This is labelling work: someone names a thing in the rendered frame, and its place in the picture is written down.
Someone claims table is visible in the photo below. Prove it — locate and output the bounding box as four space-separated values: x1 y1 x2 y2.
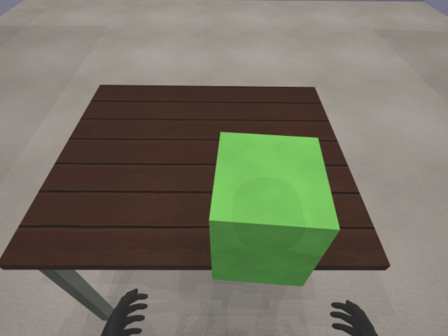
0 85 390 321

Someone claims robot left hand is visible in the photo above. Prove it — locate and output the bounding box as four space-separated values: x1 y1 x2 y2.
101 288 148 336

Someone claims robot right hand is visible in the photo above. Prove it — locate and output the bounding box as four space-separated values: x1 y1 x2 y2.
330 300 378 336

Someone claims carton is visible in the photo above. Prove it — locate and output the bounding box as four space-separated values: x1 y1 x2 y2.
209 132 340 286

